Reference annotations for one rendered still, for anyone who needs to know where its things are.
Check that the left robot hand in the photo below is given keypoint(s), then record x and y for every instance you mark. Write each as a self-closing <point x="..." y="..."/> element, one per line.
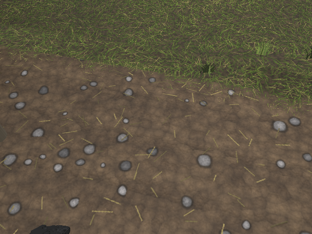
<point x="53" y="229"/>

